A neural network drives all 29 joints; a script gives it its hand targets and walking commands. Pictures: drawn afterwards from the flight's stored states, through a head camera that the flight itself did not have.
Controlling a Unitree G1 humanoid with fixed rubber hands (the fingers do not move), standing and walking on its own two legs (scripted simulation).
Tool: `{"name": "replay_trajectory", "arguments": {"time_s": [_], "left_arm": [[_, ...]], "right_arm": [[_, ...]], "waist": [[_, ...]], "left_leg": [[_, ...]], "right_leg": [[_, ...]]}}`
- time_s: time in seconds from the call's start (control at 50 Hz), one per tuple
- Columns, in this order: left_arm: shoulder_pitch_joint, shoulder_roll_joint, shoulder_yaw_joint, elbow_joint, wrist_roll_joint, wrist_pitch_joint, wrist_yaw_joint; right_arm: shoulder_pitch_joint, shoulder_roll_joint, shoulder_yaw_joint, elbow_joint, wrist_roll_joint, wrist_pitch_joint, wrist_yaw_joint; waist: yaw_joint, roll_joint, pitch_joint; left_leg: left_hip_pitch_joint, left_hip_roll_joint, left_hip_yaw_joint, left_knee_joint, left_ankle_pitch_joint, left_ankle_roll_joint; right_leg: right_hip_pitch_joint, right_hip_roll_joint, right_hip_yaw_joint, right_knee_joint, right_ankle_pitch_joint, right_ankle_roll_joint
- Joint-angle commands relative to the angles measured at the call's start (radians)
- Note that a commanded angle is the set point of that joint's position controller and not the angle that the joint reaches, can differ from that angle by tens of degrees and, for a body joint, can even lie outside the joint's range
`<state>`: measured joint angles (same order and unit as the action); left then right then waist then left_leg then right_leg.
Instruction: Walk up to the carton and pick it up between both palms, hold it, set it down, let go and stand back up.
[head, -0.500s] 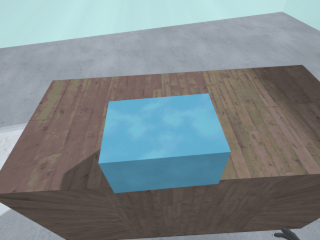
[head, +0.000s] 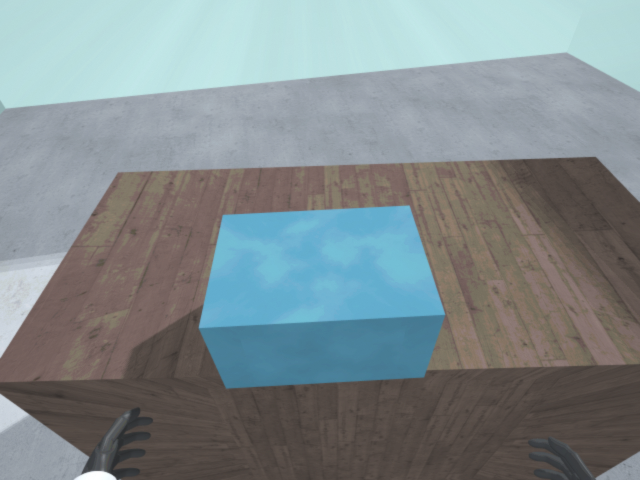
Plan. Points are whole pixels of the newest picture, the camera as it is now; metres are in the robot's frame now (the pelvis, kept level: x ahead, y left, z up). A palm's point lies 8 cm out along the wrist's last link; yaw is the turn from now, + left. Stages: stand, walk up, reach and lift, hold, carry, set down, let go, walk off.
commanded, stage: reach and lift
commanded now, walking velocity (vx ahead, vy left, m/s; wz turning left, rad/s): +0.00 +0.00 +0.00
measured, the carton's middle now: (320, 294) +0.41 +0.02 -0.01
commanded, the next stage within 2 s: none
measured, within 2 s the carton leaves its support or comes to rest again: neither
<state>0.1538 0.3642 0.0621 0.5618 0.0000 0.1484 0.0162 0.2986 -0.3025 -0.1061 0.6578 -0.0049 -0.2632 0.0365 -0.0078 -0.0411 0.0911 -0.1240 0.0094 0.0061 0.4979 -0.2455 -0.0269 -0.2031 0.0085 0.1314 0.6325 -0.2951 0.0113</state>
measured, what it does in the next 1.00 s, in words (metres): stands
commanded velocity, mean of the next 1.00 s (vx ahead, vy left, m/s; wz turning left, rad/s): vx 0.00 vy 0.00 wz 0.00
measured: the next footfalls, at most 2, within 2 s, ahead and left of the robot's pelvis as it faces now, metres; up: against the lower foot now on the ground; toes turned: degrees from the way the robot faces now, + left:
none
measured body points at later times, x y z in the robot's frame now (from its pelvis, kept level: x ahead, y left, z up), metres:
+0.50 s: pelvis -0.01 +0.01 +0.00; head -0.04 +0.01 +0.45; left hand +0.19 +0.29 -0.02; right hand +0.19 -0.24 -0.01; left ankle +0.03 +0.16 -0.73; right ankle +0.04 -0.12 -0.73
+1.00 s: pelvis +0.02 +0.00 +0.01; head +0.00 +0.00 +0.46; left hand +0.23 +0.27 +0.01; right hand +0.22 -0.23 +0.02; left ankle +0.03 +0.16 -0.73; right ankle +0.04 -0.12 -0.73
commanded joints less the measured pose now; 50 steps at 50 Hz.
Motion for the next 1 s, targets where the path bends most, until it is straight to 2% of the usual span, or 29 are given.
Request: {"name": "replay_trajectory", "arguments": {"time_s": [0.0, 0.06, 0.14, 0.24, 0.28, 0.32, 0.36, 0.38, 0.4, 0.46, 0.52, 0.54, 0.6, 0.64, 0.74, 0.8, 0.86, 0.98], "left_arm": [[-0.098, 0.141, 0.084, -0.207, -0.107, -0.075, -0.008], [-0.122, 0.162, 0.093, -0.242, -0.133, -0.098, -0.018], [-0.150, 0.173, 0.080, -0.276, -0.169, -0.120, -0.024], [-0.139, 0.148, 0.035, -0.371, -0.221, -0.153, -0.010], [-0.126, 0.134, 0.020, -0.398, -0.233, -0.169, 0.002], [-0.116, 0.122, 0.002, -0.423, -0.244, -0.182, 0.016], [-0.092, 0.092, -0.019, -0.422, -0.245, -0.191, 0.032], [-0.082, 0.076, -0.032, -0.414, -0.245, -0.197, 0.039], [-0.069, 0.060, -0.028, -0.408, -0.234, -0.195, 0.043], [-0.050, 0.065, -0.013, -0.420, -0.239, -0.213, 0.045], [-0.050, 0.076, -0.014, -0.462, -0.268, -0.231, 0.046], [-0.044, 0.073, -0.022, -0.461, -0.280, -0.240, 0.044], [-0.005, 0.077, -0.013, -0.433, -0.287, -0.254, 0.027], [0.010, 0.080, -0.008, -0.466, -0.293, -0.275, 0.019], [0.033, 0.108, 0.031, -0.468, -0.297, -0.337, -0.013], [0.004, 0.124, 0.038, -0.477, -0.310, -0.371, -0.020], [-0.023, 0.136, 0.024, -0.471, -0.328, -0.381, -0.021], [-0.136, 0.170, 0.010, -0.472, -0.361, -0.358, -0.013]], "right_arm": [[-0.066, -0.059, 0.018, -0.320, 0.051, 0.008, -0.019], [-0.034, -0.048, 0.040, -0.401, 0.077, 0.036, -0.028], [-0.030, -0.066, 0.042, -0.446, 0.093, 0.073, -0.035], [-0.065, -0.097, 0.003, -0.504, 0.125, 0.105, -0.020], [-0.080, -0.113, -0.013, -0.524, 0.138, 0.113, -0.007], [-0.103, -0.136, -0.045, -0.540, 0.157, 0.120, 0.010], [-0.128, -0.159, -0.072, -0.551, 0.158, 0.128, 0.024], [-0.142, -0.173, -0.086, -0.543, 0.161, 0.134, 0.032], [-0.159, -0.198, -0.092, -0.548, 0.170, 0.135, 0.038], [-0.146, -0.185, -0.077, -0.561, 0.190, 0.134, 0.045], [-0.120, -0.155, -0.058, -0.579, 0.216, 0.139, 0.043], [-0.115, -0.151, -0.049, -0.580, 0.232, 0.141, 0.042], [-0.073, -0.156, -0.024, -0.608, 0.247, 0.145, 0.026], [-0.051, -0.148, -0.002, -0.673, 0.259, 0.130, 0.014], [-0.002, -0.120, 0.064, -0.756, 0.267, 0.100, -0.015], [-0.021, -0.119, 0.077, -0.784, 0.272, 0.085, -0.021], [-0.047, -0.125, 0.069, -0.794, 0.282, 0.083, -0.024], [-0.162, -0.148, 0.040, -0.785, 0.293, 0.119, -0.027]], "waist": [[0.067, -0.129, -0.034], [0.061, -0.152, -0.036], [0.041, -0.133, -0.040], [0.036, -0.086, -0.048], [0.032, -0.074, -0.063], [0.026, -0.018, -0.068], [0.019, 0.039, -0.068], [0.016, 0.087, -0.072], [0.015, 0.101, -0.078], [0.030, 0.063, -0.086], [0.044, 0.014, -0.082], [0.046, 0.016, -0.080], [0.042, -0.008, -0.066], [0.050, -0.022, -0.094], [0.071, -0.042, -0.114], [0.081, -0.034, -0.126], [0.078, -0.013, -0.136], [0.074, 0.014, -0.130]], "left_leg": [[0.103, -0.065, 0.109, -0.136, -0.019, 0.060], [0.193, -0.077, 0.107, -0.093, 0.006, 0.052], [0.300, -0.085, 0.087, -0.064, 0.012, 0.044], [0.328, -0.074, 0.063, -0.087, -0.034, 0.036], [0.323, -0.060, 0.050, -0.098, -0.060, 0.032], [0.248, -0.034, 0.034, -0.137, -0.114, 0.032], [0.082, 0.011, 0.013, -0.223, -0.203, 0.044], [-0.032, 0.040, 0.004, -0.280, -0.264, 0.053], [-0.093, 0.059, -0.007, -0.311, -0.302, 0.061], [-0.086, 0.037, 0.017, -0.284, -0.215, 0.047], [0.041, -0.011, 0.040, -0.222, -0.084, 0.014], [0.067, -0.015, 0.036, -0.213, -0.059, 0.009], [0.084, -0.024, 0.039, -0.207, 0.013, 0.012], [0.099, -0.029, 0.041, -0.194, 0.078, 0.013], [0.110, -0.044, 0.045, -0.173, 0.199, 0.022], [0.106, -0.043, 0.042, -0.162, 0.207, 0.021], [0.097, -0.038, 0.037, -0.163, 0.186, 0.018], [0.058, -0.030, 0.039, -0.173, 0.090, 0.017]], "right_leg": [[-0.120, -0.030, -0.056, -0.362, -0.029, 0.004], [-0.241, -0.082, -0.021, -0.426, -0.174, -0.034], [-0.365, -0.104, -0.018, -0.465, -0.275, -0.070], [-0.386, -0.080, -0.062, -0.441, -0.245, -0.092], [-0.368, -0.064, -0.074, -0.426, -0.226, -0.096], [-0.293, -0.036, -0.089, -0.383, -0.182, -0.093], [-0.113, 0.023, -0.110, -0.312, -0.099, -0.064], [0.010, 0.060, -0.120, -0.266, -0.048, -0.044], [0.085, 0.078, -0.129, -0.236, -0.007, -0.033], [0.106, 0.055, -0.104, -0.266, 0.002, -0.036], [-0.017, 0.018, -0.082, -0.341, -0.032, -0.047], [-0.045, 0.011, -0.079, -0.351, -0.030, -0.046], [-0.026, 0.007, -0.071, -0.363, 0.026, -0.035], [-0.008, 0.008, -0.065, -0.361, 0.075, -0.027], [0.016, -0.007, -0.050, -0.349, 0.221, 0.005], [0.001, -0.010, -0.046, -0.338, 0.221, 0.007], [-0.010, -0.010, -0.043, -0.335, 0.196, 0.001], [-0.039, -0.005, -0.043, -0.338, 0.088, -0.013]]}}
